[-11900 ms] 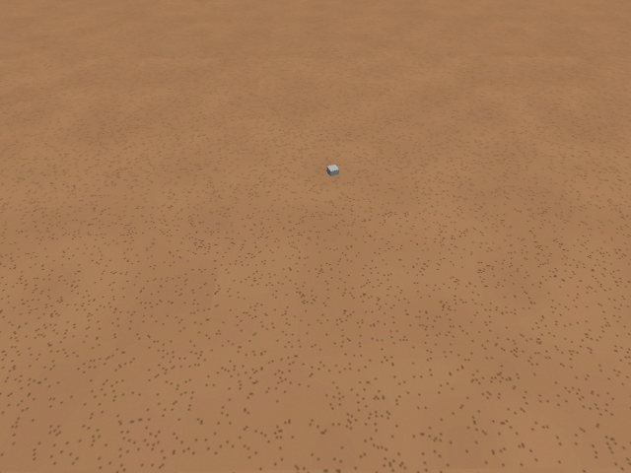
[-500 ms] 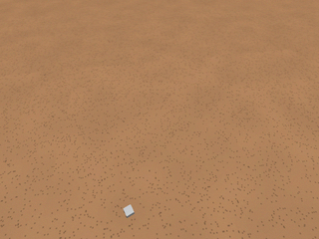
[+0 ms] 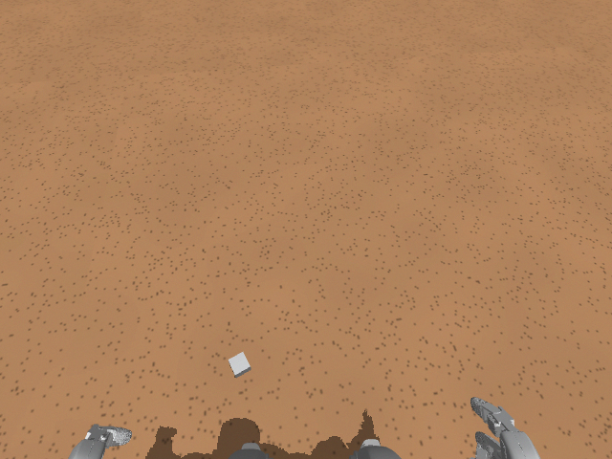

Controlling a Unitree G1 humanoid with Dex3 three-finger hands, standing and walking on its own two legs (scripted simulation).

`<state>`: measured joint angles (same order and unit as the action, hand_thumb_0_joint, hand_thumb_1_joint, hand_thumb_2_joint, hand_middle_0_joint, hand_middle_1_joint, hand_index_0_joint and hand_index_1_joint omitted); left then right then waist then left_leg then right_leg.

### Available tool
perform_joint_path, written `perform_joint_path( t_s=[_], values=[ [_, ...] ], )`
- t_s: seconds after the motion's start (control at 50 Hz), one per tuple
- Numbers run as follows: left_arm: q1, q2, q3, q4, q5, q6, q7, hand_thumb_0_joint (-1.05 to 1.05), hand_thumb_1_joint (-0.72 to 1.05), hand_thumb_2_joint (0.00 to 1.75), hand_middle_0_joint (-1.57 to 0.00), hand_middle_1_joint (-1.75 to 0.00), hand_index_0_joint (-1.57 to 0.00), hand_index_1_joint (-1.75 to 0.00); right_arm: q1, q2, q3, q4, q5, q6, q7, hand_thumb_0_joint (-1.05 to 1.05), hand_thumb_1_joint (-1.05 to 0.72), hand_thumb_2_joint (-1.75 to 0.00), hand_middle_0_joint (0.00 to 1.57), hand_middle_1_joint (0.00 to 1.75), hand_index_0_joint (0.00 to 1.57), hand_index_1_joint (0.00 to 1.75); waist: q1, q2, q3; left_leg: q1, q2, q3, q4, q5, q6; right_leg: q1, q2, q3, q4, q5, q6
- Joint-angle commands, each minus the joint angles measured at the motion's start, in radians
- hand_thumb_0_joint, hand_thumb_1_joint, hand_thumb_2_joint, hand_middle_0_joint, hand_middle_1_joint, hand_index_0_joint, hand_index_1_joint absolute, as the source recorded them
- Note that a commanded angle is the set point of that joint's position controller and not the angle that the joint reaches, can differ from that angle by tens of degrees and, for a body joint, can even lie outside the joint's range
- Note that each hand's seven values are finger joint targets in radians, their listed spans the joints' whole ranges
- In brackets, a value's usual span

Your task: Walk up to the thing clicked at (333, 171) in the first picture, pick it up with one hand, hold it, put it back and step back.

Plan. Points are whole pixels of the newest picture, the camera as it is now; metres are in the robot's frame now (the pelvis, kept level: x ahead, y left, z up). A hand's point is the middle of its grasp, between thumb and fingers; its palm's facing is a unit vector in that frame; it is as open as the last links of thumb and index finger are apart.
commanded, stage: rise first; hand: left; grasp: from above
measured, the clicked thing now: (239, 364) +0.44 +0.20 -0.69
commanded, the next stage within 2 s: none
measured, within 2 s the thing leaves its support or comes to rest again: neither
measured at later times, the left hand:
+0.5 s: hand (155, 437) +0.21 +0.28 -0.31, palm faces -0.36 -0.51 -0.78, open 14.0 cm
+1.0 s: hand (187, 390) +0.32 +0.28 -0.46, palm faces -0.30 -0.20 -0.93, open 13.6 cm
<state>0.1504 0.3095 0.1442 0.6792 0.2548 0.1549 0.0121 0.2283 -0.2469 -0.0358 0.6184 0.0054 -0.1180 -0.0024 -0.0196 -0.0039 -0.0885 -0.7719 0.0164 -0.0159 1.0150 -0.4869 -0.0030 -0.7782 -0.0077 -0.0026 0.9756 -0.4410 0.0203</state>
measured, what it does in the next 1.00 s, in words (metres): lowers itself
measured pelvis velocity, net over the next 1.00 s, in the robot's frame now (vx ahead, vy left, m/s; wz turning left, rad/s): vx -0.09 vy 0.00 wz -0.04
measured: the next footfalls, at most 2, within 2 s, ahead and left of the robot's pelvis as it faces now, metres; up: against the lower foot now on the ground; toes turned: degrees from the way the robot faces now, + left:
none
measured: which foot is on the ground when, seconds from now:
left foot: down 0.00-1.00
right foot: down 0.00-1.00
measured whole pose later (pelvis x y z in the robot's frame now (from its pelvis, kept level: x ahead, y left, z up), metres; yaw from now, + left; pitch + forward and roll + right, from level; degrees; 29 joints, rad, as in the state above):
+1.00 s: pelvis -0.09 +0.00 -0.30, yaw -2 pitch +35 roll -4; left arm -0.80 0.50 0.18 1.45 0.94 0.12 0.60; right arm 0.13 -0.24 0.00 0.86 -0.12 -0.18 0.10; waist -0.16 0.02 -0.16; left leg -2.10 0.00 -0.07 2.16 -0.67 -0.01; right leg -2.09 0.00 -0.02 2.09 -0.61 0.02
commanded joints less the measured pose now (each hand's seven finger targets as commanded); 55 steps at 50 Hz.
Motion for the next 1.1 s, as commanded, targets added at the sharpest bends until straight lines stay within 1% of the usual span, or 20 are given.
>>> perform_joint_path(
  t_s=[0.0, 0.06, 0.12, 0.18, 0.22, 0.26, 0.36, 0.4, 0.42, 0.54, 0.56, 0.6, 0.66, 0.76, 0.82, 0.86, 0.92, 0.98, 1.04, 1.08],
  values=[
    [0.041, 0.179, 0.05, -0.245, 0.038, 0.002, 0.034, 0.0, -0.59, 0.99, -0.08, -1.1, -0.08, -1.1, -0.003, -0.148, -0.06, -0.158, 0.004, -0.061, -0.017, 0.0, -0.93, -0.91, 0.2, 0.3, 0.2, 0.3, -0.003, 0.068, -0.242, 0.075, -0.005, 0.0, -0.087, 0.251, 0.002, 0.067, 0.021, -0.028, -0.048, 0.179, -0.039],
    [0.067, 0.182, 0.056, -0.297, 0.055, 0.022, 0.045, 0.0, -0.58, 0.98, -0.07, -1.09, -0.07, -1.09, -0.009, -0.147, -0.06, -0.169, 0.001, -0.07, -0.02, 0.0, -0.91, -0.9, 0.2, 0.3, 0.2, 0.3, -0.004, 0.084, -0.258, 0.041, 0.0, -0.011, -0.046, 0.257, -0.001, 0.013, 0.02, -0.03, 0.004, 0.173, -0.042],
    [-0.024, 0.185, 0.034, -0.289, 0.097, 0.023, 0.058, 0.0, -0.59, 0.96, -0.08, -1.1, -0.09, -1.09, -0.02, -0.144, -0.051, -0.17, 0.0, -0.086, -0.026, 0.0, -0.93, -0.91, 0.2, 0.3, 0.2, 0.3, -0.038, 0.065, -0.244, -0.045, -0.003, -0.011, 0.024, 0.185, 0.006, -0.083, 0.017, -0.026, 0.053, 0.123, -0.041],
    [-0.097, 0.201, 0.043, -0.215, 0.164, -0.002, 0.081, 0.0, -0.56, 0.96, -0.07, -1.1, -0.08, -1.09, -0.033, -0.149, -0.048, -0.158, -0.004, -0.105, -0.021, 0.0, -0.9, -0.9, 0.2, 0.3, 0.2, 0.3, -0.03, 0.072, -0.245, -0.154, -0.009, -0.013, 0.112, 0.116, 0.006, -0.208, 0.015, -0.025, 0.152, 0.06, -0.044],
    [-0.149, 0.206, 0.031, -0.174, 0.215, -0.03, 0.098, 0.0, -0.53, 0.95, -0.06, -1.1, -0.07, -1.09, -0.044, -0.16, -0.051, -0.148, -0.007, -0.118, -0.015, 0.0, -0.87, -0.89, 0.2, 0.3, 0.2, 0.3, -0.02, 0.086, -0.281, -0.215, -0.012, -0.021, 0.17, 0.097, 0.001, -0.285, 0.013, -0.026, 0.235, 0.04, -0.048],
    [-0.204, 0.181, -0.006, -0.163, 0.259, -0.059, 0.115, 0.0, -0.53, 0.96, -0.06, -1.09, -0.06, -1.09, -0.047, -0.169, -0.057, -0.141, -0.005, -0.131, -0.008, 0.0, -0.86, -0.89, 0.2, 0.3, 0.2, 0.3, -0.033, 0.081, -0.353, -0.259, -0.015, -0.026, 0.231, 0.102, -0.002, -0.352, 0.015, -0.026, 0.307, 0.049, -0.049],
    [-0.275, 0.244, 0.016, -0.085, 0.393, -0.086, 0.21, 0.0, -0.52, 0.96, -0.08, -1.08, -0.08, -1.08, -0.051, -0.191, -0.065, -0.091, -0.001, -0.128, 0.008, 0.0, -0.88, -0.89, 0.2, 0.3, 0.2, 0.3, 0.001, 0.11, -0.503, -0.362, -0.024, -0.022, 0.395, 0.233, -0.002, -0.488, 0.012, -0.024, 0.48, 0.135, -0.06],
    [-0.347, 0.24, 0.008, -0.036, 0.432, -0.081, 0.252, 0.0, -0.54, 0.98, -0.08, -1.08, -0.08, -1.08, -0.053, -0.196, -0.069, -0.066, -0.002, -0.114, 0.02, 0.0, -0.88, -0.9, 0.2, 0.3, 0.2, 0.3, -0.005, 0.094, -0.539, -0.426, -0.029, -0.022, 0.451, 0.245, -0.002, -0.537, 0.013, -0.029, 0.531, 0.149, -0.061],
    [-0.374, 0.263, 0.019, -0.019, 0.45, -0.077, 0.27, 0.0, -0.52, 0.98, -0.06, -1.08, -0.07, -1.07, -0.051, -0.201, -0.073, -0.056, -0.005, -0.106, 0.027, 0.0, -0.86, -0.89, 0.2, 0.3, 0.2, 0.3, 0.006, 0.093, -0.56, -0.453, -0.032, -0.014, 0.48, 0.238, 0.0, -0.552, 0.013, -0.027, 0.55, 0.146, -0.06],
    [-0.614, 0.322, 0.011, 0.101, 0.576, -0.087, 0.364, 0.0, -0.51, 0.97, -0.07, -1.11, -0.09, -1.09, -0.038, -0.209, -0.076, -0.001, -0.026, -0.07, 0.049, 0.0, -0.89, -0.9, 0.2, 0.3, 0.2, 0.3, -0.006, 0.047, -0.683, -0.64, -0.04, 0.016, 0.65, 0.122, 0.01, -0.625, 0.011, -0.023, 0.654, 0.087, -0.05],
    [-0.675, 0.324, -0.005, 0.134, 0.599, -0.091, 0.38, 0.0, -0.51, 0.97, -0.07, -1.11, -0.09, -1.09, -0.035, -0.204, -0.075, 0.009, -0.03, -0.064, 0.052, 0.0, -0.89, -0.9, 0.2, 0.3, 0.2, 0.3, -0.021, 0.045, -0.695, -0.679, -0.04, 0.028, 0.68, 0.102, 0.014, -0.625, 0.012, -0.014, 0.66, 0.083, -0.045],
    [-0.776, 0.381, 0.011, 0.189, 0.638, -0.099, 0.42, 0.0, -0.5, 0.96, -0.07, -1.13, -0.1, -1.11, -0.032, -0.202, -0.07, 0.026, -0.041, -0.057, 0.053, 0.0, -0.89, -0.9, 0.2, 0.3, 0.2, 0.3, -0.028, 0.028, -0.699, -0.756, -0.042, 0.034, 0.717, 0.045, 0.02, -0.644, 0.012, -0.011, 0.677, 0.027, -0.041],
    [-0.891, 0.386, 0.002, 0.301, 0.679, -0.097, 0.472, 0.0, -0.49, 0.95, -0.08, -1.13, -0.11, -1.1, -0.019, -0.2, -0.066, 0.053, -0.057, -0.059, 0.055, 0.0, -0.89, -0.9, 0.2, 0.3, 0.2, 0.3, -0.055, 0.012, -0.709, -0.812, -0.04, 0.033, 0.765, -0.038, 0.027, -0.716, 0.015, -0.016, 0.697, -0.079, -0.04],
    [-1.051, 0.419, 0.013, 0.427, 0.714, -0.085, 0.549, 0.0, -0.49, 0.95, -0.08, -1.13, -0.11, -1.09, -0.014, -0.185, -0.051, 0.099, -0.085, -0.063, 0.055, 0.0, -0.89, -0.9, 0.2, 0.3, 0.2, 0.3, -0.064, 0.078, -0.709, -0.873, -0.04, 0.043, 0.816, -0.136, 0.028, -0.812, 0.017, -0.019, 0.74, -0.197, -0.045],
    [-1.134, 0.404, 0.004, 0.518, 0.718, -0.066, 0.589, 0.0, -0.48, 0.95, -0.09, -1.11, -0.12, -1.08, -0.006, -0.18, -0.043, 0.136, -0.1, -0.073, 0.064, 0.0, -0.89, -0.9, 0.2, 0.3, 0.2, 0.3, -0.101, 0.109, -0.683, -0.893, -0.036, 0.028, 0.834, -0.169, 0.026, -0.899, 0.016, -0.048, 0.787, -0.213, -0.048],
    [-1.172, 0.438, 0.034, 0.575, 0.718, -0.052, 0.616, 0.0, -0.48, 0.94, -0.09, -1.11, -0.12, -1.08, 0.009, -0.19, -0.037, 0.159, -0.108, -0.078, 0.072, 0.0, -0.89, -0.9, 0.2, 0.3, 0.2, 0.3, -0.111, 0.128, -0.658, -0.918, -0.034, 0.024, 0.846, -0.179, 0.028, -0.935, 0.014, -0.059, 0.809, -0.206, -0.047],
    [-1.23, 0.437, 0.047, 0.661, 0.706, -0.025, 0.64, 0.0, -0.47, 0.93, -0.1, -1.11, -0.13, -1.07, 0.017, -0.196, -0.03, 0.185, -0.123, -0.089, 0.092, 0.0, -0.89, -0.9, 0.2, 0.3, 0.2, 0.3, -0.133, 0.166, -0.668, -0.923, -0.029, 0.013, 0.869, -0.171, 0.025, -0.981, 0.007, -0.077, 0.857, -0.172, -0.048],
    [-1.279, 0.427, 0.064, 0.74, 0.664, -0.003, 0.647, 0.0, -0.48, 0.94, -0.1, -1.09, -0.13, -1.06, 0.047, -0.206, -0.027, 0.212, -0.13, -0.104, 0.115, 0.0, -0.89, -0.9, 0.2, 0.3, 0.2, 0.3, -0.164, 0.186, -0.643, -0.907, -0.022, -0.012, 0.886, -0.154, 0.02, -1.045, 0.001, -0.092, 0.898, -0.142, -0.048],
    [-1.377, 0.451, 0.072, 0.743, 0.628, 0.009, 0.63, 0.0, -0.48, 0.93, -0.1, -1.1, -0.13, -1.07, 0.069, -0.215, -0.02, 0.235, -0.137, -0.118, 0.135, 0.0, -0.9, -0.9, 0.2, 0.3, 0.2, 0.3, -0.191, 0.226, -0.638, -0.928, -0.021, -0.016, 0.914, -0.139, 0.019, -1.07, 0.002, -0.096, 0.931, -0.124, -0.051],
    [-1.355, 0.466, 0.072, 0.797, 0.63, 0.021, 0.611, 0.0, -0.47, 0.92, -0.09, -1.11, -0.13, -1.07, 0.068, -0.222, -0.014, 0.242, -0.137, -0.122, 0.147, 0.0, -0.9, -0.9, 0.2, 0.3, 0.2, 0.3, -0.186, 0.232, -0.649, -0.928, -0.022, -0.015, 0.933, -0.119, 0.018, -1.072, 0.001, -0.096, 0.956, -0.113, -0.054]
  ],
)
